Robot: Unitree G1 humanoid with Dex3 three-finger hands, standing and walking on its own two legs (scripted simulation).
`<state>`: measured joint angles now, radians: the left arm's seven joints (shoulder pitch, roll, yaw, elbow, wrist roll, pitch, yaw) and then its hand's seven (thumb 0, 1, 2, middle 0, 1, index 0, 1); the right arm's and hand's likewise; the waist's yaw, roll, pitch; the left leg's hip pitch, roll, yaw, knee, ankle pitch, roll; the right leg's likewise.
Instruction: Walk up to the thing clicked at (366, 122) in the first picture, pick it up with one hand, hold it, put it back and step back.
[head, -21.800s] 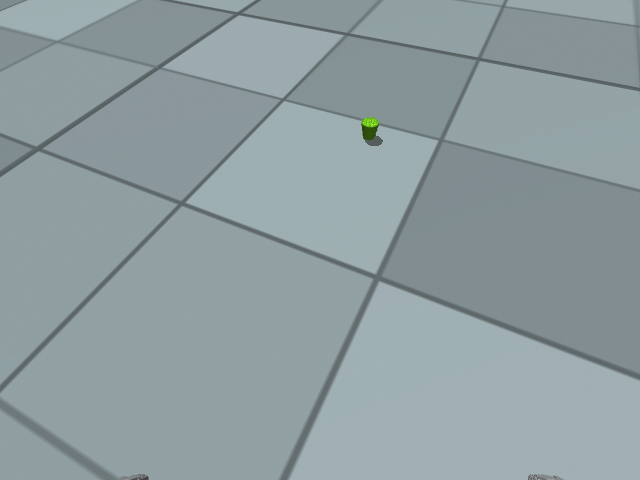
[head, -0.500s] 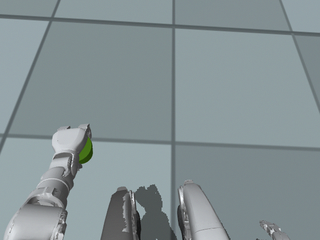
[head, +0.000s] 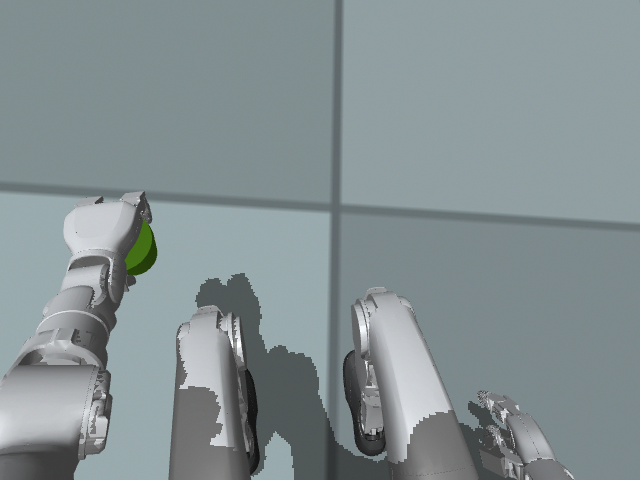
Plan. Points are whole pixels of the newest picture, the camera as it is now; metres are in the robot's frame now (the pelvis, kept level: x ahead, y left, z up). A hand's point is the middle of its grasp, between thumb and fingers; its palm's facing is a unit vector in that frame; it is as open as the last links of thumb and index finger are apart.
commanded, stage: crouch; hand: left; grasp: from above
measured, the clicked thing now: (128, 249) +0.41 +0.25 -0.20
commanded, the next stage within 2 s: lower in 0.76 s
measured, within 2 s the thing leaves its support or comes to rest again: rests again in 1.64 s
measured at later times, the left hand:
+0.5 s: hand (138, 255) +0.41 +0.25 -0.25, palm faces -0.47 -0.04 -0.88, open 10.9 cm
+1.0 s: hand (144, 255) +0.42 +0.26 -0.29, palm faces -0.48 -0.04 -0.87, open 10.9 cm
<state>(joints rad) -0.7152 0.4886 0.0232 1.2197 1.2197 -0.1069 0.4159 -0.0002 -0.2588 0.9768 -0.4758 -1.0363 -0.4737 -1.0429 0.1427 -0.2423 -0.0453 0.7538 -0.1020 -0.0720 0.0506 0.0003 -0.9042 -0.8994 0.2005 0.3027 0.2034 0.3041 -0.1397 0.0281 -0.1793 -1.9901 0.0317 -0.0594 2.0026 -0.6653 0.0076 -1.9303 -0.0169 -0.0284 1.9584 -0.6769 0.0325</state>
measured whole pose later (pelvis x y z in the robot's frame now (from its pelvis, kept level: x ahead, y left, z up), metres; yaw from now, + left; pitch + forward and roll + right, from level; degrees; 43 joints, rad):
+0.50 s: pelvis -0.01 +0.00 -0.07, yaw -2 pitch +36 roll -6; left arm -0.81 0.58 0.07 1.32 1.23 -0.15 0.41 0.00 -0.24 0.98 -0.45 -1.06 -0.45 -1.06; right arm 0.16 -0.25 -0.02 0.76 -0.13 -0.08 0.10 0.00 -0.91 -0.90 0.20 0.30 0.20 0.30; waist -0.18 0.01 -0.11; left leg -2.18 0.04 -0.09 2.23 -0.68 0.00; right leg -2.12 0.00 -0.04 2.18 -0.68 0.03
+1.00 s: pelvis -0.01 -0.01 -0.11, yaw -3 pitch +34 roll -6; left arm -0.89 0.63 0.08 1.45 1.25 -0.18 0.43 0.00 -0.22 0.96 -0.43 -1.06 -0.44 -1.06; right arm 0.15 -0.27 0.01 0.79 -0.14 -0.09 0.12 0.00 -0.91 -0.90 0.20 0.30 0.20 0.30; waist -0.19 0.00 -0.07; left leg -2.28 0.04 -0.11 2.35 -0.68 0.00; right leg -2.21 0.01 -0.05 2.29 -0.68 0.03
